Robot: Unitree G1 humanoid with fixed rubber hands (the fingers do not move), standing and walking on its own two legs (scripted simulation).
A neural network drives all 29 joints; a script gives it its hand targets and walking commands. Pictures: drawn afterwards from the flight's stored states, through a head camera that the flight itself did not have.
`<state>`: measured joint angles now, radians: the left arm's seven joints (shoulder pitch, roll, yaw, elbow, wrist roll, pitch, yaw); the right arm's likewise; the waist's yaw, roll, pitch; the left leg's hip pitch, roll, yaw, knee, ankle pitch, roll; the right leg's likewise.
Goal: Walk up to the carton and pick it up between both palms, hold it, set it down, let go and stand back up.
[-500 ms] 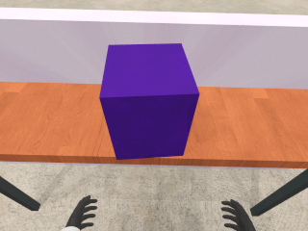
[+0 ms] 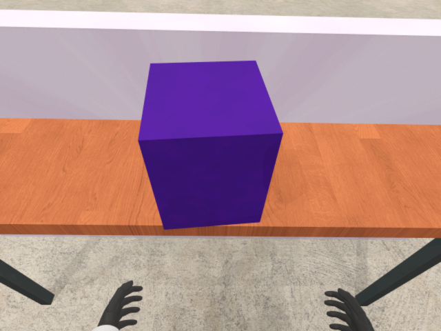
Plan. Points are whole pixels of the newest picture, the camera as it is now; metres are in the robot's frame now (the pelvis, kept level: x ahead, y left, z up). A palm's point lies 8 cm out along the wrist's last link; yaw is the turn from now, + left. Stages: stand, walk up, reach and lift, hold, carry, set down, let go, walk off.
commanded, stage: stand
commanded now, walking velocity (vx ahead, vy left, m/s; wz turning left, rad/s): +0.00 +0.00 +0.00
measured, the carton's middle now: (208, 147) +0.43 +0.06 +0.10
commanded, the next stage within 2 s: none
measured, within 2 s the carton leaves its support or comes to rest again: neither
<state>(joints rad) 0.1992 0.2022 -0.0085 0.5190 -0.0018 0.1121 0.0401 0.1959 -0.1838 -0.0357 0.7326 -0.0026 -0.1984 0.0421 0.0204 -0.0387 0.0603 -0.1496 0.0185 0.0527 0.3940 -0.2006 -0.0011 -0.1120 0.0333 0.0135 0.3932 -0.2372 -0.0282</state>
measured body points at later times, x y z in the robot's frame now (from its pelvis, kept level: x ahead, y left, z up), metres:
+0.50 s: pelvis +0.00 +0.01 +0.00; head -0.02 +0.02 +0.44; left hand +0.07 +0.27 -0.13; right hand +0.06 -0.25 -0.13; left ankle +0.01 +0.12 -0.74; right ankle -0.01 -0.10 -0.74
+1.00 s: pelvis -0.04 +0.02 -0.01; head -0.07 +0.02 +0.44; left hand -0.04 +0.28 -0.15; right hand -0.02 -0.23 -0.15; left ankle +0.01 +0.12 -0.74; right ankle -0.01 -0.10 -0.74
